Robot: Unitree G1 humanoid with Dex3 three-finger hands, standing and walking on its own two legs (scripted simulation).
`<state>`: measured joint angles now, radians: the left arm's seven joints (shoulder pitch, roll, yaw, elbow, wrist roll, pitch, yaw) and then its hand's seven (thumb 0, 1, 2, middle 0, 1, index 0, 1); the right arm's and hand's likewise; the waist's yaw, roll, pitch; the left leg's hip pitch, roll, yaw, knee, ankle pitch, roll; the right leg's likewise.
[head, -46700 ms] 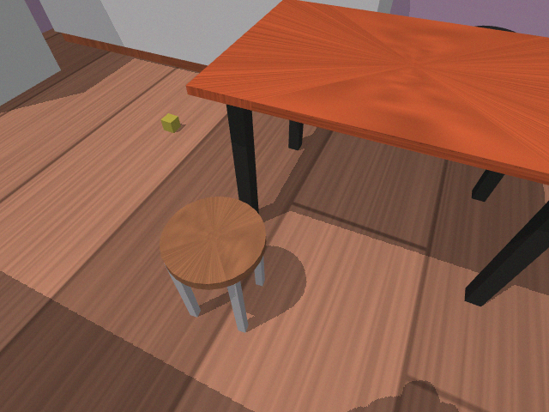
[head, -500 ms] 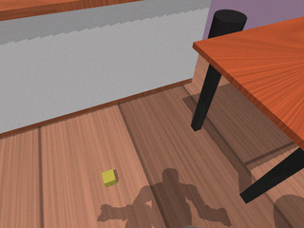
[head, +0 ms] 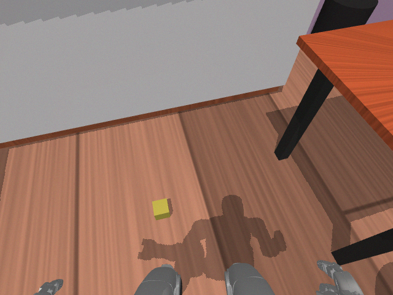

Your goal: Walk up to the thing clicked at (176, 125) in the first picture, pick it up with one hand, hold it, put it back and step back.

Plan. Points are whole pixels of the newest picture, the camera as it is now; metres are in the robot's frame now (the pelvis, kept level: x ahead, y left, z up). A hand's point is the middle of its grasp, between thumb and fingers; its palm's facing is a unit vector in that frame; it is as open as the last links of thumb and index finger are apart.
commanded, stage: walk up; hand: left
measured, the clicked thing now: (161, 209) +0.51 +0.18 -0.71
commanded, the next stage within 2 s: stand in 0.96 s
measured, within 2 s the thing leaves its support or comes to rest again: neither
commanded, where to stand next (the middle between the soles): +0.14 -0.06 m, yaw -1 degrees
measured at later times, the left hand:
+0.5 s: hand out of the picture +0.05 +0.25 -0.14, palm faces -0.03 -0.94 -0.35, open 7.4 cm
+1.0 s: hand out of the picture +0.06 +0.27 -0.13, palm faces +0.02 -0.90 -0.43, open 7.4 cm
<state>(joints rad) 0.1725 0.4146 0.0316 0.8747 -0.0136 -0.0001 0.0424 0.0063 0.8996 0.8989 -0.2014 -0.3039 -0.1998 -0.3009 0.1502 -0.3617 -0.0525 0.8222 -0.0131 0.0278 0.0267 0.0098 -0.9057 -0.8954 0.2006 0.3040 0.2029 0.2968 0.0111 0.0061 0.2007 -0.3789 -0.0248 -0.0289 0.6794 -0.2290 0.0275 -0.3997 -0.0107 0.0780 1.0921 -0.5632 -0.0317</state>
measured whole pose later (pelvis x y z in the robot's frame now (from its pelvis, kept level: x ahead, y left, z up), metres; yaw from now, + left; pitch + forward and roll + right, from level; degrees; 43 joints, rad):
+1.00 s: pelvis -0.01 -0.02 +0.00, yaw +1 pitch -3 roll +1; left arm 0.19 0.41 0.04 0.97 0.01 -0.01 0.00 0.01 0.90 0.90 -0.20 -0.30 -0.20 -0.30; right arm 0.21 -0.39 -0.05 1.00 -0.03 0.01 0.02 0.01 -0.91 -0.90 0.20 0.30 0.20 0.30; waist 0.02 0.00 0.09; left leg -0.27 0.01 0.00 0.64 -0.30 -0.02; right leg -0.33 -0.08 0.02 0.70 -0.33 0.02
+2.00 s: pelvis +0.02 -0.03 +0.03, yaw +1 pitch -2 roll +0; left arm 0.08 0.36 0.00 1.13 0.01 -0.02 -0.02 0.01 0.90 0.90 -0.20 -0.30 -0.20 -0.30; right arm 0.10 -0.35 -0.02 1.16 -0.01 0.00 0.01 0.01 -0.91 -0.90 0.20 0.30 0.20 0.30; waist -0.01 0.00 0.06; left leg -0.12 0.05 -0.02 0.33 -0.18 -0.05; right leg -0.15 -0.03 0.01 0.35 -0.17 0.03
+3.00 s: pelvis +0.04 -0.03 +0.03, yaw +1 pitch -2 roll +0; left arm 0.10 0.36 0.00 1.12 0.01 -0.01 -0.01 0.01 0.90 0.90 -0.20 -0.30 -0.20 -0.30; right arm 0.09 -0.35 -0.01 1.14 -0.01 0.01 0.01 0.01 -0.91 -0.90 0.20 0.30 0.20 0.30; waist 0.00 0.00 0.05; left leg -0.09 0.05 -0.02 0.33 -0.20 -0.05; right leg -0.12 -0.03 0.01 0.34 -0.19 0.03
